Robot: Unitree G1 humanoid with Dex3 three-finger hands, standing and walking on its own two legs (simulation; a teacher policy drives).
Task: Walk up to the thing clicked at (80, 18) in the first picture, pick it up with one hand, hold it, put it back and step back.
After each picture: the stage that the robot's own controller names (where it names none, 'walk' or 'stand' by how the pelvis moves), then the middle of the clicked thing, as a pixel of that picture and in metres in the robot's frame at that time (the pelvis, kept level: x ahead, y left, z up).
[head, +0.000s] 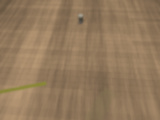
stand; (80, 18) +1.88 +0.06 -0.72
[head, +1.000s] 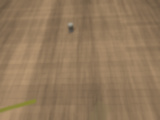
walk; (70, 27) +1.74 +0.23 -0.71
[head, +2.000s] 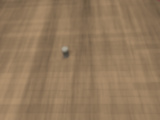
walk; (65, 52) +1.19 +0.29 -0.72
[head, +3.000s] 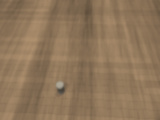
walk; (60, 87) +0.74 +0.26 -0.71
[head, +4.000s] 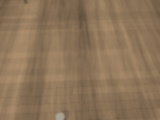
walk; (60, 119) +0.43 +0.18 -0.69
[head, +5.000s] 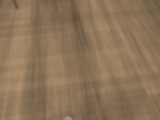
stand; out of the picture +0.40 +0.12 -0.68
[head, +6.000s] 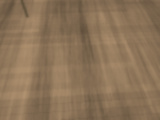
stand; out of the picture +0.36 +0.09 -0.72
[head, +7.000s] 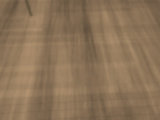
stand; out of the picture +0.37 +0.08 -0.72
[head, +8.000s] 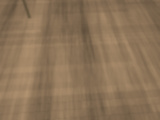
stand; out of the picture +0.38 +0.10 -0.73
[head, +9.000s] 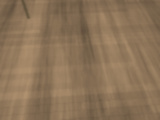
stand; out of the picture +0.37 +0.10 -0.73
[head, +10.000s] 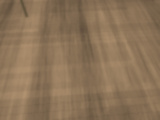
go down; out of the picture +0.36 +0.10 -0.73
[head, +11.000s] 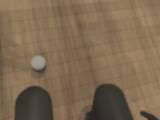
go down; (39, 65) +0.45 +0.16 -0.37
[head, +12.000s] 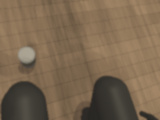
approach; (27, 58) +0.45 +0.18 -0.30
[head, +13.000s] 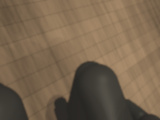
close in; out of the picture +0.43 +0.23 -0.23
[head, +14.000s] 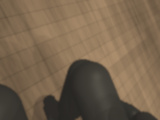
close; out of the picture +0.43 +0.24 -0.23
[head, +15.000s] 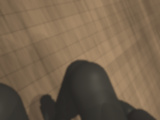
close; out of the picture +0.42 +0.23 -0.24
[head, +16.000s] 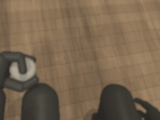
lift; (25, 74) +0.34 +0.21 -0.08
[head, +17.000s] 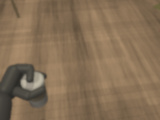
hold; (35, 90) +0.32 +0.17 +0.04
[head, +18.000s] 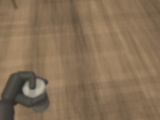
hold; (37, 96) +0.31 +0.17 -0.01
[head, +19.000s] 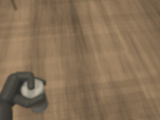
hold; (36, 96) +0.31 +0.18 -0.01
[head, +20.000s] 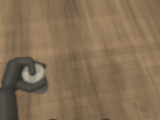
crouch; (36, 80) +0.37 +0.16 -0.06
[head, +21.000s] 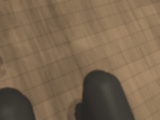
lower; out of the picture +0.50 +0.24 -0.11
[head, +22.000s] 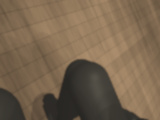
lower; out of the picture +0.44 +0.29 -0.24
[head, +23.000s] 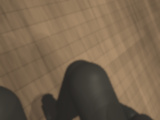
lower; out of the picture +0.44 +0.28 -0.24
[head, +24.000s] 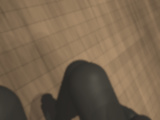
lower; out of the picture +0.44 +0.28 -0.24
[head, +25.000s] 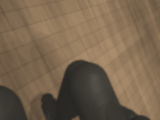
lower; out of the picture +0.44 +0.28 -0.24
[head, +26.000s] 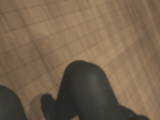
open; out of the picture +0.44 +0.28 -0.25
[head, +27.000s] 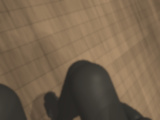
stand; out of the picture +0.44 +0.27 -0.25
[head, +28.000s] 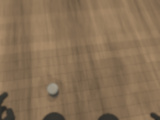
walk; (53, 90) +0.44 +0.16 -0.54
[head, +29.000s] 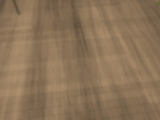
stand; out of the picture +0.41 +0.14 -0.67
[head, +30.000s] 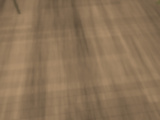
stand; out of the picture +0.41 +0.15 -0.67
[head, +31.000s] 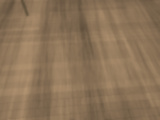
stand; out of the picture +0.42 +0.13 -0.71
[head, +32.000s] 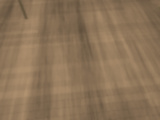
stand; out of the picture +0.42 +0.14 -0.72
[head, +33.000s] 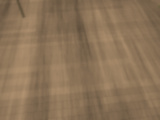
stand; out of the picture +0.39 +0.14 -0.73
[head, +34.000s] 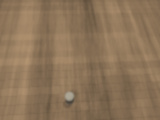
walk; (69, 98) +0.49 +0.09 -0.70
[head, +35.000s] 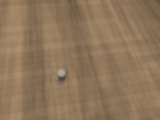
walk; (61, 75) +0.72 +0.16 -0.70
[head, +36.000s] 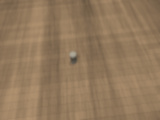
stand; (73, 57) +1.03 +0.19 -0.70
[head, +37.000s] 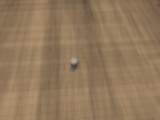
stand; (73, 64) +1.00 +0.11 -0.72
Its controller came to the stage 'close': yes
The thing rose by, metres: 0.71
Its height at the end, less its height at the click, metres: +0.00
